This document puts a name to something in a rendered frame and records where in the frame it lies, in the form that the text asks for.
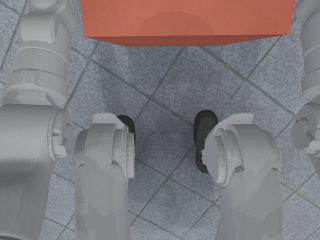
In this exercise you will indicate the right robot upper arm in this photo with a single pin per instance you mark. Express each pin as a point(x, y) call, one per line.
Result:
point(305, 132)

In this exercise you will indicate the carton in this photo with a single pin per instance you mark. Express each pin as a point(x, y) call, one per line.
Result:
point(142, 23)

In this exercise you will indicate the left robot shin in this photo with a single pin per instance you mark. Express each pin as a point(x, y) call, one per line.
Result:
point(80, 142)

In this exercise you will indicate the left robot foot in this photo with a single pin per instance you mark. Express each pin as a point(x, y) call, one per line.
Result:
point(128, 122)

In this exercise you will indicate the robot right forearm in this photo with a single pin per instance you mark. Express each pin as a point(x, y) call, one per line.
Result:
point(308, 14)

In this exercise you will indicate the robot left forearm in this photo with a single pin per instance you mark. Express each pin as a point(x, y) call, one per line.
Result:
point(43, 55)

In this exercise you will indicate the left robot upper arm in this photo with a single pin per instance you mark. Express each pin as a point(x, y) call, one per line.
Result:
point(32, 139)

